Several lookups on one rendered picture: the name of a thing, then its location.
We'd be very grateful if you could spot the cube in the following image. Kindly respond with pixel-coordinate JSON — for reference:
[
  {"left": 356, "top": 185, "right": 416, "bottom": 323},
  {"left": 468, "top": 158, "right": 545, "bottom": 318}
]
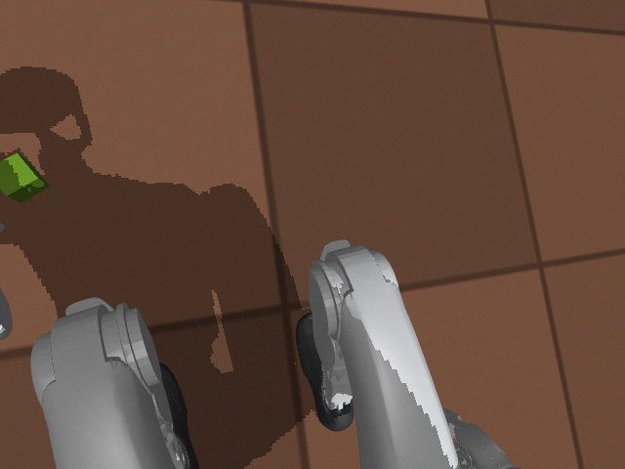
[{"left": 0, "top": 153, "right": 50, "bottom": 203}]

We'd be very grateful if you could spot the right robot foot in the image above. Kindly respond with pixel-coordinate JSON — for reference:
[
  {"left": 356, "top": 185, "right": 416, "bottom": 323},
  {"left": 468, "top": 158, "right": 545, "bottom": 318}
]
[{"left": 296, "top": 313, "right": 354, "bottom": 432}]

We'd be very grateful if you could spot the left robot foot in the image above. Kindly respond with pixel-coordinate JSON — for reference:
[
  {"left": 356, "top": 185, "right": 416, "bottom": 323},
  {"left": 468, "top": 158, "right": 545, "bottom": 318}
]
[{"left": 159, "top": 362, "right": 199, "bottom": 469}]

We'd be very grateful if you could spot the right robot hand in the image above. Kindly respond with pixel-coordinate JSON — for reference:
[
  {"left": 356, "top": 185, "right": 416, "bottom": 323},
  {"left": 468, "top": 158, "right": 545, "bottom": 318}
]
[{"left": 442, "top": 407, "right": 515, "bottom": 469}]

